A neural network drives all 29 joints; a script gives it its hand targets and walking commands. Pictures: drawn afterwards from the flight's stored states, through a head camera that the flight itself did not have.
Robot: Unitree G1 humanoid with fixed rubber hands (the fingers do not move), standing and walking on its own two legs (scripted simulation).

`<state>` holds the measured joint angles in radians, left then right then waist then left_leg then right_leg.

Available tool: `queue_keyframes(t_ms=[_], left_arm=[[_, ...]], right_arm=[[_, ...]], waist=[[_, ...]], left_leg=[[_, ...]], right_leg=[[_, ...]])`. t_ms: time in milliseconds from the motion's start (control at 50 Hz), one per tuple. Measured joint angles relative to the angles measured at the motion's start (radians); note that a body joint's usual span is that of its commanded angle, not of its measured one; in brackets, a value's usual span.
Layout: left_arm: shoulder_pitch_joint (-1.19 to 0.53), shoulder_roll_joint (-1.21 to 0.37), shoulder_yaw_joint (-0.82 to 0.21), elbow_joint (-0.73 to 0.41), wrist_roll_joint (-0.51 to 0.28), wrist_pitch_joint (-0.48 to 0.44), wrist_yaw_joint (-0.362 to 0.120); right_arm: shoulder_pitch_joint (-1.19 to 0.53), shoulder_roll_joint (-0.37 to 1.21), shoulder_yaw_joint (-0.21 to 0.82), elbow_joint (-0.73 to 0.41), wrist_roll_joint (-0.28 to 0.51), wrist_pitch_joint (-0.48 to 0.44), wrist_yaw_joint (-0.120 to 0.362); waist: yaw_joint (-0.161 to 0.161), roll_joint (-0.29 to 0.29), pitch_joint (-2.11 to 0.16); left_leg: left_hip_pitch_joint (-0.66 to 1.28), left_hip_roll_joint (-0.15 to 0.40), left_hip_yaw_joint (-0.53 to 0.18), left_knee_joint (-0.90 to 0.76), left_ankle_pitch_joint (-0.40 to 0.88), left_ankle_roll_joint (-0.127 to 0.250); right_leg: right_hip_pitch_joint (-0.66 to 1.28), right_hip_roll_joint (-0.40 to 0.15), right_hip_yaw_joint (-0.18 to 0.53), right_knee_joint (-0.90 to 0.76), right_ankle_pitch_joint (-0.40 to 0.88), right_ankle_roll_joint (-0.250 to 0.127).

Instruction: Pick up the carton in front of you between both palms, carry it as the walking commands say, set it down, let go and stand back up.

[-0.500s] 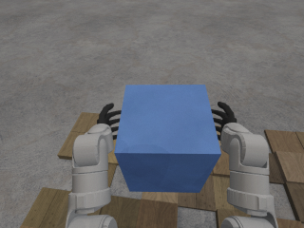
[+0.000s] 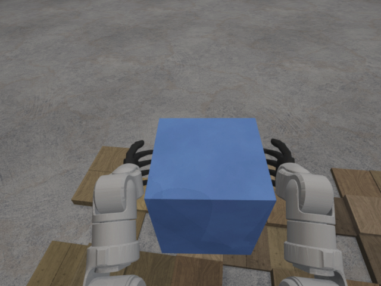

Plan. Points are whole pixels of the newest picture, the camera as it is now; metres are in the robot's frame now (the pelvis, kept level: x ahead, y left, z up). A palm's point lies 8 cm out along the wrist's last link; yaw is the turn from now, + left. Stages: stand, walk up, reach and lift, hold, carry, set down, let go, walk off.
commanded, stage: carry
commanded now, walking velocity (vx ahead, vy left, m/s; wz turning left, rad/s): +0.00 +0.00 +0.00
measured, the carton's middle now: (206, 188) +0.33 +0.00 +0.04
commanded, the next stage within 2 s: none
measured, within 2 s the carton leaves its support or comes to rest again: neither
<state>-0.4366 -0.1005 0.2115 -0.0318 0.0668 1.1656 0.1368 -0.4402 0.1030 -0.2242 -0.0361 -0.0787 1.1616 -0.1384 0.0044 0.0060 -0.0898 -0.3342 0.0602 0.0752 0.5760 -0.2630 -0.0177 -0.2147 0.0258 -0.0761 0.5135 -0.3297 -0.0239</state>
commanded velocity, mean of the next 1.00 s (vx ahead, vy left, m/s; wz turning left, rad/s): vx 0.00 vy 0.00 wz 0.00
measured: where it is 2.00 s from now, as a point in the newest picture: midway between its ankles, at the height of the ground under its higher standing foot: outside the picture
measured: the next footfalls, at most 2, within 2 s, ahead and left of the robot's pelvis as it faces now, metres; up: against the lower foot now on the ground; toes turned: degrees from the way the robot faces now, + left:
none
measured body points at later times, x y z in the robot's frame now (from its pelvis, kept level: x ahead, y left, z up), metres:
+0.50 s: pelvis +0.00 +0.00 +0.00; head -0.01 +0.00 +0.45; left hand +0.33 +0.15 +0.12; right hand +0.33 -0.15 +0.12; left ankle +0.02 +0.13 -0.73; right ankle -0.03 -0.08 -0.73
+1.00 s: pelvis +0.00 +0.00 +0.00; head -0.02 +0.00 +0.45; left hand +0.33 +0.15 +0.11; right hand +0.33 -0.15 +0.11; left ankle +0.02 +0.13 -0.73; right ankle -0.03 -0.08 -0.73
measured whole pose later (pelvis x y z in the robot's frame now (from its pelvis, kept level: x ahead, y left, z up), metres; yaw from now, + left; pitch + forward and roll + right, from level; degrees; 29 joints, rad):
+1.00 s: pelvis +0.00 +0.00 +0.00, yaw +0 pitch +2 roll +0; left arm -0.45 -0.10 0.21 -0.03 0.06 1.16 0.14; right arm -0.45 0.10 -0.23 -0.04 -0.08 1.16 -0.14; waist 0.01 0.01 -0.09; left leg -0.34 0.06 0.08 0.57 -0.26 -0.01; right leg -0.22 0.02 -0.08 0.51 -0.32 -0.04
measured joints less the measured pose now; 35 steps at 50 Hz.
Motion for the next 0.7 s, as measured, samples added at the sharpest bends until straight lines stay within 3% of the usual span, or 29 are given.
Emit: queue_keyframes(t_ms=[500,700], left_arm=[[-0.032,0.005,0.004,-0.036,-0.007,-0.012,0.000],[-0.001,0.000,0.000,0.000,0.000,0.000,0.000]], right_arm=[[-0.033,-0.003,-0.004,-0.037,0.004,-0.011,0.000],[-0.001,-0.001,0.000,0.001,0.000,0.000,0.000]], waist=[[0.000,-0.001,0.025],[0.000,0.000,0.000]], left_leg=[[-0.007,0.000,0.001,-0.008,0.012,0.001],[-0.001,-0.001,0.003,0.001,-0.001,0.002]], right_leg=[[-0.008,-0.001,-0.003,-0.007,0.010,-0.007],[-0.001,-0.003,-0.003,0.001,0.002,-0.013]])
